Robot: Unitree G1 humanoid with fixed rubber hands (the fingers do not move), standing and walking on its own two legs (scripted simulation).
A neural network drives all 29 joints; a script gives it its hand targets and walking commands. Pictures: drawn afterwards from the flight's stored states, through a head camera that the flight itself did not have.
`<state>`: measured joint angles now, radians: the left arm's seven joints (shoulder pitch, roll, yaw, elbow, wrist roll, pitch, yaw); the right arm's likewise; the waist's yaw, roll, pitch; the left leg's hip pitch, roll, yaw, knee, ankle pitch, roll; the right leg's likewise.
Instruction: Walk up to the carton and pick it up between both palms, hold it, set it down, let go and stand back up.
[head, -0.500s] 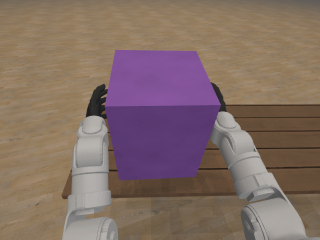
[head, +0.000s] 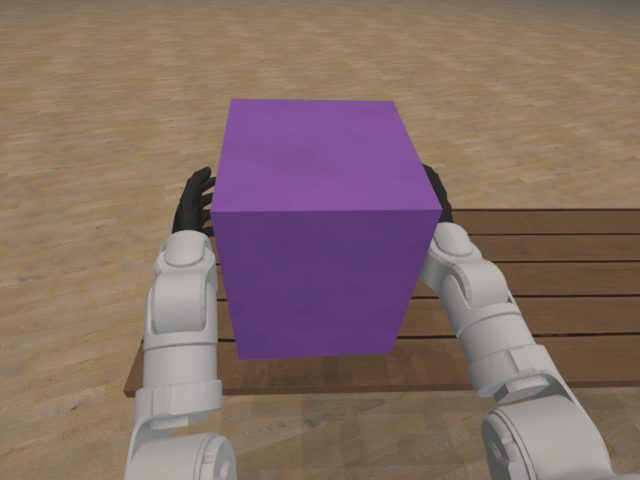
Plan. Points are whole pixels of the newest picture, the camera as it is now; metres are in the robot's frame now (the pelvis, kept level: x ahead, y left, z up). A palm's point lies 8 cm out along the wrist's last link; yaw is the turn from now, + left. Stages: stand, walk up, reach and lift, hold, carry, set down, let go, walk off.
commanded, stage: hold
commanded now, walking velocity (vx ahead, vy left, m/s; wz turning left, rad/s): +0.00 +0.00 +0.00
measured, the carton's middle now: (315, 231) +0.37 +0.01 +0.16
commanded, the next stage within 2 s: none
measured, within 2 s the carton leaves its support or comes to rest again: neither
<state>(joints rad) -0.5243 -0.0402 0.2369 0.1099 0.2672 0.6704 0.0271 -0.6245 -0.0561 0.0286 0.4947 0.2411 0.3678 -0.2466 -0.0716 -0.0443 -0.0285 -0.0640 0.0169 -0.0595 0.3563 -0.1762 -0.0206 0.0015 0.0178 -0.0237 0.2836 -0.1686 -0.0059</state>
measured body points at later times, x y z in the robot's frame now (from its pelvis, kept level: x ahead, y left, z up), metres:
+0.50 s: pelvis +0.00 +0.00 +0.00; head -0.06 +0.03 +0.45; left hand +0.36 +0.15 +0.18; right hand +0.37 -0.14 +0.18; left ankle +0.02 +0.13 -0.75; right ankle +0.00 -0.11 -0.75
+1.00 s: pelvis +0.00 +0.00 +0.00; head -0.06 +0.03 +0.45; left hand +0.36 +0.15 +0.18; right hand +0.37 -0.14 +0.18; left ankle +0.02 +0.13 -0.75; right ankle +0.00 -0.11 -0.75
